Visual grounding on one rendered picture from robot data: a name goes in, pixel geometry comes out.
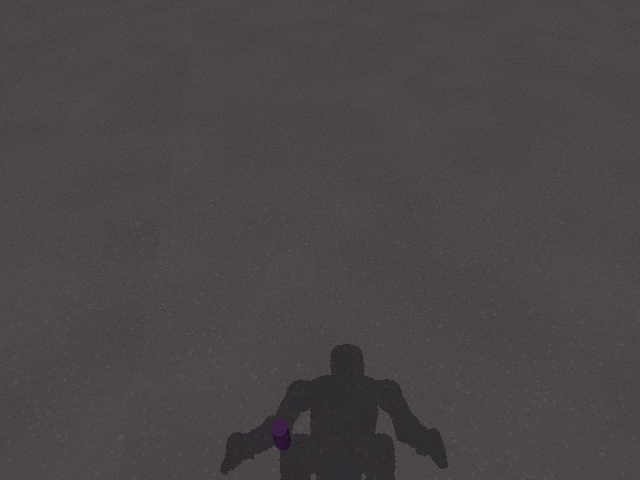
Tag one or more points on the can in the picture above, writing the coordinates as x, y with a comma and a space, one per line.
280, 432

